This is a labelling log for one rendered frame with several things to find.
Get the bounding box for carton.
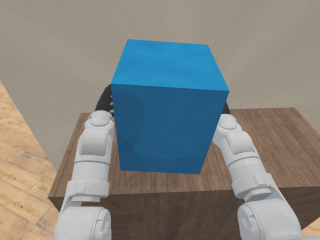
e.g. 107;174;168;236
111;39;230;174

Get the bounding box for left robot upper arm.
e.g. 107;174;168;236
54;206;112;240

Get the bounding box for right robot forearm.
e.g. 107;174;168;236
212;114;302;234

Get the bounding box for right robot upper arm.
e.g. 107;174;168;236
237;198;320;240

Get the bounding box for left robot forearm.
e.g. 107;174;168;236
53;110;114;240

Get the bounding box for right robot hand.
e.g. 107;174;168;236
221;102;230;115

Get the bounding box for left robot hand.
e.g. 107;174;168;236
95;84;115;117

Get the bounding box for pedestal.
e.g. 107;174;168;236
48;107;320;240

